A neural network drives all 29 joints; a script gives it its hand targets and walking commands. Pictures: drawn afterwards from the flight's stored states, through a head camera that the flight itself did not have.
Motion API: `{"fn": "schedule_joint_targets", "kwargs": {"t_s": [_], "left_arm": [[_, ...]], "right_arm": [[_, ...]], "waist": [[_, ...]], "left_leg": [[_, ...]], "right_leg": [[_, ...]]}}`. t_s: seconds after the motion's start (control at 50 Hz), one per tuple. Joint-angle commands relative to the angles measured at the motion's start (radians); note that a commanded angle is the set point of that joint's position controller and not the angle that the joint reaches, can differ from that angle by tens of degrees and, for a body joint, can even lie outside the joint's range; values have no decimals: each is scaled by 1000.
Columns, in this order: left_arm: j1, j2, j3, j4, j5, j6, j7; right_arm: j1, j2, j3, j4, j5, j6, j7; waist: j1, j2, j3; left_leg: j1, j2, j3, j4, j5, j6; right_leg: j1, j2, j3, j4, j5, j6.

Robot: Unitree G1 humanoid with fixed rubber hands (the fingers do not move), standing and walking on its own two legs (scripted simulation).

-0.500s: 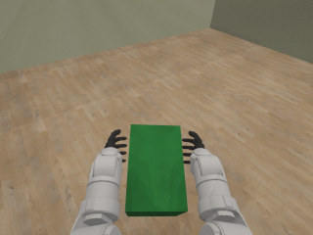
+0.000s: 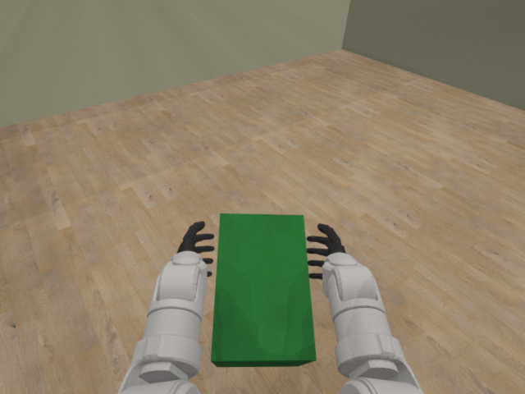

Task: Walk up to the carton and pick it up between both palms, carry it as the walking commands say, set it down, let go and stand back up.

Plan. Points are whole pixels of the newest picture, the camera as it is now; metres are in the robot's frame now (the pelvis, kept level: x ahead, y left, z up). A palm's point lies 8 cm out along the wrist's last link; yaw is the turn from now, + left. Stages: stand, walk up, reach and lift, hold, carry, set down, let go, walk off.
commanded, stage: reach and lift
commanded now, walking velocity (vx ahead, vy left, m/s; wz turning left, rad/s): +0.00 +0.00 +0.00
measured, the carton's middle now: (259, 291) +0.33 +0.00 -0.04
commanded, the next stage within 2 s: hold in 0.36 s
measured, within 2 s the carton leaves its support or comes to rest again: neither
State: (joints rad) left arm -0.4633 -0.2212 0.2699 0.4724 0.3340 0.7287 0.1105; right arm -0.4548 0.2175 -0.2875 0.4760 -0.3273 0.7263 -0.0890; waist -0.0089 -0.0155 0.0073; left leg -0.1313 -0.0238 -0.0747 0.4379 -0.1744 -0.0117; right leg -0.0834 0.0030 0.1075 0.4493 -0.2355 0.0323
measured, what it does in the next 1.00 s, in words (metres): stands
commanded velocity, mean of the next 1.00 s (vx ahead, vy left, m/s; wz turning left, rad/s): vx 0.00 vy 0.00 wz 0.00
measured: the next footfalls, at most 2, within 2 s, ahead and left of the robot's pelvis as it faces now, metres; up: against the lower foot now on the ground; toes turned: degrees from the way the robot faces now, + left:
left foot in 1.70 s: +0.01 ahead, +0.04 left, +0.00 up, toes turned +10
right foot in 1.96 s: +0.03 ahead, -0.31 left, +0.00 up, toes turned -2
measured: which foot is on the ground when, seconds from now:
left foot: down 0.00-1.00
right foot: down 0.00-1.00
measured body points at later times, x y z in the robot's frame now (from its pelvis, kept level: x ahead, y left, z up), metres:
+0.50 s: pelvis -0.01 -0.01 +0.00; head -0.07 +0.00 +0.44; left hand +0.31 +0.11 +0.05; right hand +0.31 -0.13 +0.05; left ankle +0.05 +0.12 -0.74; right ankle +0.02 -0.14 -0.74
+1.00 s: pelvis -0.01 +0.00 +0.00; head -0.07 +0.00 +0.44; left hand +0.31 +0.12 +0.05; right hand +0.30 -0.13 +0.05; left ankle +0.05 +0.12 -0.74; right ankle +0.02 -0.14 -0.74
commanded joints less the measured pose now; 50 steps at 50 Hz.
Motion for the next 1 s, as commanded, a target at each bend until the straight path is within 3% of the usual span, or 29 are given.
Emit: {"fn": "schedule_joint_targets", "kwargs": {"t_s": [0.0, 0.62, 0.98], "left_arm": [[-493, -1100, -460, -8, -286, -38, -270], [-478, -1071, -499, -68, -322, -13, -299], [-461, -1083, -518, -80, -330, -8, -294]], "right_arm": [[-550, 1025, 457, -37, 279, -50, 269], [-512, 1065, 507, -67, 312, -21, 270], [-500, 1058, 514, -82, 315, -21, 271]], "waist": [[-6, 22, -286], [1, 1, -236], [-1, 16, -246]], "left_leg": [[185, -59, -3, -52, 126, -11], [159, -64, 14, -48, 17, 2], [167, -56, 9, -49, 36, -3]], "right_leg": [[-60, 82, -35, -85, 113, -32], [-96, 70, -26, -101, 5, -27], [-90, 76, -28, -94, 21, -31]]}}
